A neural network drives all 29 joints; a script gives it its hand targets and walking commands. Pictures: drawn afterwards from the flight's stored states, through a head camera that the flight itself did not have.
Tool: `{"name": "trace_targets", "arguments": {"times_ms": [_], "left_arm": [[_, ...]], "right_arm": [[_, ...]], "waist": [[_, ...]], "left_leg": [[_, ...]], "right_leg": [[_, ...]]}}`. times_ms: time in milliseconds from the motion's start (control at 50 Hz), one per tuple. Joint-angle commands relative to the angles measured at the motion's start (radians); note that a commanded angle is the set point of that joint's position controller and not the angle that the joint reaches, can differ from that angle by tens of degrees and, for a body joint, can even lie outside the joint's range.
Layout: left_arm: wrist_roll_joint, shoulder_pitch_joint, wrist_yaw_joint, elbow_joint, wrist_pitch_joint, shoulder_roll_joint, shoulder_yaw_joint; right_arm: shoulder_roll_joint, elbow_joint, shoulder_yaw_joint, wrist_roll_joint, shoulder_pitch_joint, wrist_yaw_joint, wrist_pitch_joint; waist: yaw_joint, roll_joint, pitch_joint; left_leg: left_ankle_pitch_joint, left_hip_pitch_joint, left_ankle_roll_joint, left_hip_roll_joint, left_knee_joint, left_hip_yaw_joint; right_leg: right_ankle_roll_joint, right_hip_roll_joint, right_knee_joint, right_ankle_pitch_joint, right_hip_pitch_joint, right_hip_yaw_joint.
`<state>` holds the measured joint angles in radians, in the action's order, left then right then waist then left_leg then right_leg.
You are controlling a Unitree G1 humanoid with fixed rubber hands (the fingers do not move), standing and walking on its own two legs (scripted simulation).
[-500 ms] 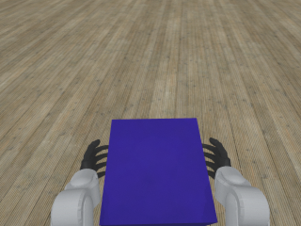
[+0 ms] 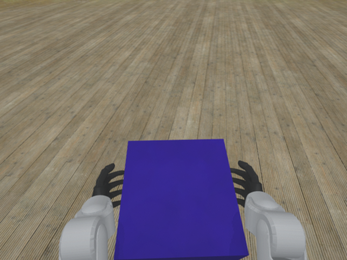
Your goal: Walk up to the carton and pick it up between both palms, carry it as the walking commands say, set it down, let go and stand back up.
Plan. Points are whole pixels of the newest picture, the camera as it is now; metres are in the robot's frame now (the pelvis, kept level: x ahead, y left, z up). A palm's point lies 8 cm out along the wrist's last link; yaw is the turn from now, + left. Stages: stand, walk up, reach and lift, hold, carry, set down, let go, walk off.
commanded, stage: carry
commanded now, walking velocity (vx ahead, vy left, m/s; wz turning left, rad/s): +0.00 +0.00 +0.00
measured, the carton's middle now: (177, 207) +0.27 +0.00 +0.03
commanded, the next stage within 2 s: none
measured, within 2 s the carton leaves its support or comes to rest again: neither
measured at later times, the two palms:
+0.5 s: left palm (100, 197) +0.25 +0.15 +0.11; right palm (246, 190) +0.26 -0.14 +0.10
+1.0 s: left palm (94, 188) +0.28 +0.17 +0.10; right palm (232, 184) +0.28 -0.12 +0.10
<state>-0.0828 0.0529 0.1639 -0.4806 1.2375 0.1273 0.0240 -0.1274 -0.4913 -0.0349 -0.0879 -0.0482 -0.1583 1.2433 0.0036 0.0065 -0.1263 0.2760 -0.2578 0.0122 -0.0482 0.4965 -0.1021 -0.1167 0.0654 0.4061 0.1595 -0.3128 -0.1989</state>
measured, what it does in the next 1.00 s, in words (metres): stands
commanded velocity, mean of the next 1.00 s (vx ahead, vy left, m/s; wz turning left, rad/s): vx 0.00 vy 0.00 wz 0.00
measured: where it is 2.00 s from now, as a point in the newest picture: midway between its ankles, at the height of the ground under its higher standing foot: outside the picture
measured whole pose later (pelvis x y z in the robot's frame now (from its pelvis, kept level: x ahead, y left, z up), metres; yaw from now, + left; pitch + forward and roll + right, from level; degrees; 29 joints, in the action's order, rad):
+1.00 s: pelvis +0.02 +0.03 +0.00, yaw +0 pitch +3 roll +0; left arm -0.11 0.09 0.15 -0.43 1.20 0.13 0.04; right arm -0.13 -0.42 -0.04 -0.09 -0.10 -0.16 1.20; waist 0.02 0.01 -0.10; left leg 0.32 -0.23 -0.03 -0.01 0.49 -0.12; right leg -0.10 0.03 0.46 0.21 -0.31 -0.18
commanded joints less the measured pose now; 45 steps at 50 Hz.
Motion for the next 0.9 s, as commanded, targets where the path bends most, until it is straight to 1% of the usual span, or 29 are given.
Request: {"name": "trace_targets", "arguments": {"times_ms": [0, 120, 240, 440, 700, 880], "left_arm": [[0.297, 0.351, -0.159, -0.070, -0.009, 0.772, -0.544], [0.301, 0.366, -0.158, -0.077, -0.011, 0.781, -0.547], [0.304, 0.379, -0.160, -0.074, -0.013, 0.788, -0.550], [0.296, 0.391, -0.160, -0.060, -0.023, 0.805, -0.544], [0.287, 0.396, -0.161, -0.049, -0.038, 0.815, -0.543], [0.270, 0.390, -0.158, -0.034, -0.048, 0.801, -0.529]], "right_arm": [[-0.816, -0.069, 0.558, 0.300, -0.388, 0.144, -0.007], [-0.829, -0.065, 0.557, 0.303, -0.388, 0.143, -0.004], [-0.834, -0.054, 0.550, 0.298, -0.387, 0.141, -0.005], [-0.841, -0.037, 0.547, 0.299, -0.397, 0.142, -0.012], [-0.840, -0.022, 0.551, 0.301, -0.394, 0.144, -0.030], [-0.818, -0.015, 0.545, 0.297, -0.393, 0.144, -0.043]], "waist": [[-0.006, -0.051, -0.083], [-0.008, -0.043, -0.108], [-0.008, -0.036, -0.116], [-0.003, -0.025, -0.126], [0.007, -0.003, -0.151], [0.012, 0.002, -0.152]], "left_leg": [[0.044, -0.013, -0.023, -0.052, -0.030, 0.054], [0.024, 0.008, -0.029, -0.047, -0.036, 0.053], [0.007, 0.012, -0.033, -0.051, -0.040, 0.060], [-0.034, 0.003, -0.041, -0.068, -0.053, 0.085], [-0.099, -0.005, -0.049, -0.091, -0.075, 0.113], [-0.128, 0.000, -0.056, -0.092, -0.076, 0.114]], "right_leg": [[0.131, -0.267, -0.214, 0.224, 0.074, 0.296], [0.142, -0.263, -0.214, 0.185, 0.096, 0.287], [0.136, -0.258, -0.202, 0.145, 0.109, 0.280], [0.107, -0.247, -0.151, 0.050, 0.135, 0.262], [0.063, -0.220, -0.044, -0.154, 0.180, 0.232], [0.045, -0.215, -0.010, -0.188, 0.180, 0.223]]}}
